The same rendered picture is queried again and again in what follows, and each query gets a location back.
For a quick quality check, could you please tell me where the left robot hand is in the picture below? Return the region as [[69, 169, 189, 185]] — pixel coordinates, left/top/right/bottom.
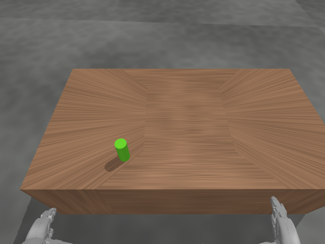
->
[[25, 208, 72, 244]]

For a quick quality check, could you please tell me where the can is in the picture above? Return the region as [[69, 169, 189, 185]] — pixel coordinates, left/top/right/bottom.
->
[[114, 138, 130, 162]]

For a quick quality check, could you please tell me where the right robot hand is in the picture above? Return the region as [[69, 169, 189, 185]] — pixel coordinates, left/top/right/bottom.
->
[[259, 196, 301, 244]]

